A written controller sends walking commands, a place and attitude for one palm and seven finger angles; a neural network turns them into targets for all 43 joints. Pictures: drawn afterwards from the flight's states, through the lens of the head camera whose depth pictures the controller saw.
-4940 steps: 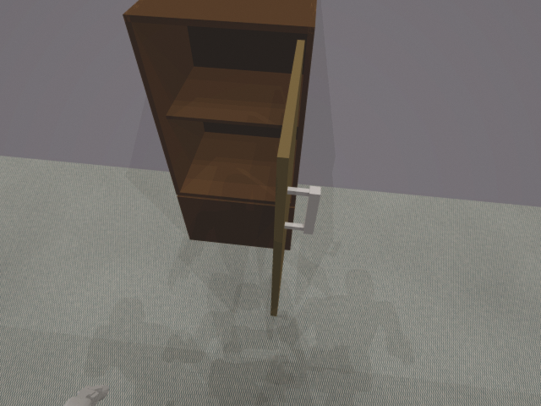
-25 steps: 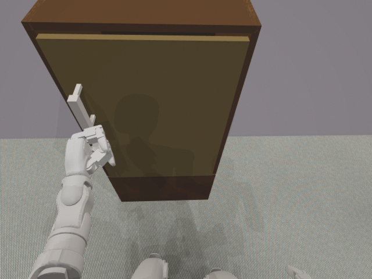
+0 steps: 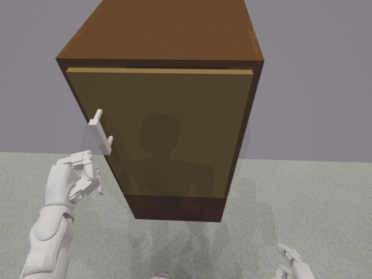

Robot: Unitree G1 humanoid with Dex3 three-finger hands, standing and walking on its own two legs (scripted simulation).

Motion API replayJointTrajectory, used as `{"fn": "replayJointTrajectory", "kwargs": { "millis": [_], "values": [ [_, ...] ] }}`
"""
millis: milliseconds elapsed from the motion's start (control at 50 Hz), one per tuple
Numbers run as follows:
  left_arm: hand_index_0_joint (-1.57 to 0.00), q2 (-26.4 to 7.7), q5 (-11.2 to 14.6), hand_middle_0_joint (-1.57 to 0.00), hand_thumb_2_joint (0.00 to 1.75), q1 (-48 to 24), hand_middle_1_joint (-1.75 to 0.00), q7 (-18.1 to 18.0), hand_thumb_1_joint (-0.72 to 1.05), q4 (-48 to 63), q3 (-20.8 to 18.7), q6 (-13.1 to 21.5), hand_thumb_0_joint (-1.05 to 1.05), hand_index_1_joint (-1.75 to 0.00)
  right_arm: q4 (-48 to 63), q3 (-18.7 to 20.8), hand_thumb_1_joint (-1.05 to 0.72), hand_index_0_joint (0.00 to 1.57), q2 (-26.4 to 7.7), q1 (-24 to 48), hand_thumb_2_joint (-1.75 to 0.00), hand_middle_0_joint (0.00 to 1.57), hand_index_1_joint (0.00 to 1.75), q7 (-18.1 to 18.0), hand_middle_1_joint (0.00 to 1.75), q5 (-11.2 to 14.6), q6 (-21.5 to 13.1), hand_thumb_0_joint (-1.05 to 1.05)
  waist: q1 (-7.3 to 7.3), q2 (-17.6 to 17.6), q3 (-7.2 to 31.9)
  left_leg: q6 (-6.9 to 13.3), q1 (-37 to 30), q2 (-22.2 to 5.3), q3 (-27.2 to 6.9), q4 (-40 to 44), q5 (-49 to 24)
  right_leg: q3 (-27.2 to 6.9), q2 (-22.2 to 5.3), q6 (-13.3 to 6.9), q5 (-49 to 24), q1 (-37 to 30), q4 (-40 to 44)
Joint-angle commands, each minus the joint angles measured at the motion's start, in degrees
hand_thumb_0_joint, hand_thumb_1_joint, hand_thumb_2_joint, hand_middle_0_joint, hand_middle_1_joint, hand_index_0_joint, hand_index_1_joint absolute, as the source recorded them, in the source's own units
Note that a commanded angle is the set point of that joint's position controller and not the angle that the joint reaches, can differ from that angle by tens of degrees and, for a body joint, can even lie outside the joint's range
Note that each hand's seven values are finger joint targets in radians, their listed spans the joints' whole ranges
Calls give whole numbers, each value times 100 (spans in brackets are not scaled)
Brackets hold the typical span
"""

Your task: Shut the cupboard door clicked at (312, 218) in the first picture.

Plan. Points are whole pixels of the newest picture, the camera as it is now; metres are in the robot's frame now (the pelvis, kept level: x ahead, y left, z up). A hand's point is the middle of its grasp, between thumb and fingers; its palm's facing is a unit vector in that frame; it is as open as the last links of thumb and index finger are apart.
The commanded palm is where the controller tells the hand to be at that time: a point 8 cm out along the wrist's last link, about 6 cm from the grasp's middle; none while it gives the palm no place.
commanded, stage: draw the hand back to the body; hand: left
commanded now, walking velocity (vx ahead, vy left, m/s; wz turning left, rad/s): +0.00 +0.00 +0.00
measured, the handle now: (103, 132) +0.47 +0.26 +0.03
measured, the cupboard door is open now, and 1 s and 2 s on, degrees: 0 0 0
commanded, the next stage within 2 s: step back with the hand held close in 1.24 s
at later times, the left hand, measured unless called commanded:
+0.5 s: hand (43, 198) +0.22 +0.25 +0.14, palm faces +0.34 -0.89 -0.32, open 3.6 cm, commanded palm +0.18 +0.29 +0.17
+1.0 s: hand out of the picture +0.21 +0.28 +0.21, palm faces +0.47 -0.78 -0.41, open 7.0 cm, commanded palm +0.16 +0.31 +0.22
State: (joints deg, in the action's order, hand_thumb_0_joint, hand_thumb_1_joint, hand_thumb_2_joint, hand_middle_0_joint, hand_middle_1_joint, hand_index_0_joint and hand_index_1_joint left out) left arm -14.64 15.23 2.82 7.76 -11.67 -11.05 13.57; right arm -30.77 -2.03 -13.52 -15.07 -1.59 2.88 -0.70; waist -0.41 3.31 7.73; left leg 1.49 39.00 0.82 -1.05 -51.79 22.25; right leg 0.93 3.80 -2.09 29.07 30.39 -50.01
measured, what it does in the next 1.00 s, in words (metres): stands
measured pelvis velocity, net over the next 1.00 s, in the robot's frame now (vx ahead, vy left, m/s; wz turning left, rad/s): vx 0.02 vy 0.01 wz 0.00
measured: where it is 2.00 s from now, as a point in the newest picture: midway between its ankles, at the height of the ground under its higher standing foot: outside the picture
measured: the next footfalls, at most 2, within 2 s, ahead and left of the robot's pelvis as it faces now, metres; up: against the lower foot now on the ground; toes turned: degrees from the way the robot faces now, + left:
none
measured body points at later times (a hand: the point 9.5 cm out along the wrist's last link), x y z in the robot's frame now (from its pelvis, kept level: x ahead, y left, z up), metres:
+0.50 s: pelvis -0.01 +0.01 +0.04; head -0.03 -0.01 +0.48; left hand +0.20 +0.29 +0.16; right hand +0.18 -0.22 -0.05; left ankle +0.03 +0.10 -0.69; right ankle -0.04 -0.10 -0.69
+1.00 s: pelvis +0.02 +0.01 +0.05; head +0.00 -0.01 +0.49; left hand +0.17 +0.32 +0.23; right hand +0.22 -0.20 -0.04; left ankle +0.03 +0.10 -0.69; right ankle -0.04 -0.10 -0.69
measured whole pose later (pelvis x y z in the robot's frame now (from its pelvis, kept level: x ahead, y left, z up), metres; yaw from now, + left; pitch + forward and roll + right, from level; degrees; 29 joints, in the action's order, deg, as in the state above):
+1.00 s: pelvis +0.02 +0.01 +0.05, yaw +0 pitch -2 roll +0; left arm -20.5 5.0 26.5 -6.0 21.7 -20.3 3.5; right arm -34.7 -1.9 -13.5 -10.9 -3.0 1.4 -4.3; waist -4.1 4.2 1.8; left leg 2.7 12.0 3.0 0.0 -27.2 13.2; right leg -0.9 1.2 -0.8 19.1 3.5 -24.6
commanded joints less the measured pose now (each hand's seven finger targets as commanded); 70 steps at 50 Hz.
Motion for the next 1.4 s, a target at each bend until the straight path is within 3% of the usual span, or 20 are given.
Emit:
{"fn": "replayJointTrajectory", "kwargs": {
  "millis": [0, 60, 80, 140, 160, 200, 300, 380, 460, 540, 580, 600, 720, 840, 960, 1100, 1220, 1340, 1360, 1380],
  "values": [
    [-130, -858, 169, -130, 90, -1021, -150, 218, 90, 1640, -359, 293, 0, -150, 880, 303, -90, 20, -747, 447, -90, 20, 30, -174, 30, 19, -438, 0, 127, -236, 1229, 102, -1547, -8, -71, 644, -1466, -136, -157, 213, -2702, -285, 886],
    [-127, -1091, 206, -127, 90, -853, -147, 250, 90, 2068, -526, 356, 0, -147, 892, 260, -90, 20, -720, 535, -90, 20, 30, -203, 30, 19, -573, 0, 47, 45, 1233, 93, -1680, 4, -102, 787, -1327, -141, -145, 175, -2362, -327, 978],
    [-124, -1286, 213, -124, 90, -715, -144, 233, 90, 2122, -709, 357, 0, -144, 863, 270, -90, 20, -755, 517, -90, 20, 30, -222, 30, 19, -591, 0, 35, -103, 1218, 110, -1653, -4, -114, 800, -1280, -161, -134, 197, -2279, -383, 1022],
    [-116, -1254, 282, -116, 90, -505, -135, 254, 90, 2093, -780, 221, 0, -135, 885, 214, -90, 20, -700, 664, -90, 20, 30, -242, 30, 53, -672, 0, -22, -78, 839, 88, -1541, 10, -91, 994, -897, -222, -172, 195, -1756, -368, 1254],
    [-113, -1945, -572, -113, 90, -601, -132, -396, 90, 2026, -838, 1, 0, -132, 815, 273, -90, 20, -643, 836, -90, 20, 30, -329, 30, 17, -505, 0, -134, -3, 582, 88, -1601, 17, -128, 1154, -746, -600, -430, 150, -1630, -379, 1763],
    [-108, -1389, -678, -108, 90, -226, -126, -825, 90, 2207, -515, -253, 0, -126, 905, 219, -90, 20, -572, 897, -90, 20, 30, -386, 30, 10, -404, 0, -18, -215, 158, 97, -1604, -20, -114, 1322, -509, -583, -502, 196, -1086, -409, 2023],
    [-94, -1351, -897, -94, 90, 202, -111, -1223, 90, 2647, -419, -439, 0, -111, 869, 185, -90, 20, -599, 1078, -90, 20, 30, -430, 30, 0, -356, 0, -31, -191, 37, 126, -2279, -61, -82, 1794, -415, -416, -447, 138, -651, -709, 2451],
    [-83, -1594, -987, -83, 90, 218, -99, -1394, 90, 2960, -643, -481, 0, -99, 786, 184, -90, 20, -653, 1161, -90, 20, 30, -453, 30, -30, -462, 0, -78, -92, -129, 125, -2684, -92, -146, 2180, -406, -267, -351, 110, -798, -805, 2650],
    [-72, -1502, -1052, -72, 90, 354, -87, -1459, 90, 3404, -633, -492, 0, -87, 728, 131, -90, 20, -594, 1158, -90, 20, 30, -424, 30, -51, -572, 0, -116, 192, -156, 87, -3033, -122, -250, 2494, -628, -129, -330, 54, -1189, -1123, 2632],
    [-61, -1521, -1051, -61, 90, 870, -75, -1466, 90, 3656, -847, -528, 0, -75, 660, 135, -90, 20, -569, 1154, -90, 20, 30, -380, 30, -85, -644, 0, -194, -3, -50, 70, -3270, -166, -254, 2629, -1167, -69, -315, 49, -1678, -1483, 2678],
    [-56, -1631, -1071, -56, 90, 1080, -69, -1462, 90, 3721, -1029, -553, 0, -69, 613, 151, -90, 20, -596, 1170, -90, 20, 30, -341, 30, -100, -696, 0, -236, 182, -121, 50, -3345, -174, -233, 2682, -1342, -74, -301, 51, -1851, -1534, 2770],
    [-53, -1471, -1056, -53, 90, 1133, -66, -1451, 90, 3839, -912, -560, 0, -66, 612, 125, -90, 20, -544, 1150, -90, 20, 30, -316, 30, -106, -692, 0, -216, 299, -190, 27, -3364, -184, -254, 2746, -1406, -43, -334, 35, -1879, -1630, 2739],
    [-36, -1649, -1032, -36, 90, 1521, -48, -1418, 90, 4238, -1319, -616, 0, -48, 606, 180, -90, 20, -549, 1145, -90, 20, 30, -252, 30, -130, -675, 0, -273, -168, -86, 34, -3506, -216, -171, 2756, -2094, -9, -324, 76, -2465, -1892, 2802],
    [-20, -1804, -1042, -20, 90, 1709, -30, -1446, 90, 4782, -1636, -584, 0, -30, 565, 190, -90, 20, -507, 1158, -90, 20, 30, -212, 30, -146, -725, 0, -302, 311, -97, -15, -3595, -223, -170, 2787, -2291, 8, -341, 65, -2535, -1973, 2846],
    [-20, -1530, -1025, -20, 90, 1862, -30, -1411, 90, 4222, -1440, -741, 0, -30, 526, 246, -90, 20, -564, 1101, -90, 20, 30, -215, 30, -151, -615, 0, -250, -288, -357, 38, -3509, -213, -113, 2809, -2236, 2, -342, 117, -2590, -1876, 2926],
    [-20, -1778, -1054, -20, 90, 1810, -30, -1453, 90, 4703, -1592, -683, 0, -30, 540, 238, -90, 20, -511, 1177, -90, 20, 30, -251, 30, -170, -632, 0, -329, 135, 139, 71, -3648, -137, -27, 2723, -2567, -34, -413, 117, -3012, -2220, 2860],
    [-20, -1763, -1017, -20, 90, 1870, -30, -1457, 90, 4477, -1634, -694, 0, -30, 494, 218, -90, 20, -487, 1237, -90, 20, 30, -258, 30, -159, -627, 0, -315, 21, -402, 71, -3435, -127, -3, 2765, -2202, -44, -394, 126, -2780, -1995, 3011],
    [-20, -1646, -992, -20, 90, 1852, -30, -1408, 90, 4347, -1545, -653, 0, -30, 496, 253, -90, 20, -489, 1253, -90, 20, 30, -265, 30, -141, -590, 0, -296, -31, -439, 90, -3477, -126, 24, 2808, -1918, -93, -399, 154, -2455, -1936, 3104],
    [-20, -2326, -1083, -20, 90, 1361, -30, -1469, 90, 4676, -2160, -417, 0, -30, 578, 322, -90, 20, -662, 1140, -90, 20, 30, -260, 30, -140, -456, 0, -123, -59, -662, 242, -3170, -185, -114, 2374, -1588, -562, -748, 300, -2596, -1496, 3508],
    [-20, -2393, -1115, -20, 90, 1382, -30, -1492, 90, 4523, -2245, -324, 0, -30, 498, 324, -90, 20, -594, 1157, -90, 20, 30, -282, 30, -164, -403, 0, -111, -210, -704, 210, -3115, -136, -149, 2217, -1500, -710, -913, 242, -2835, -1443, 3611]
  ]
}}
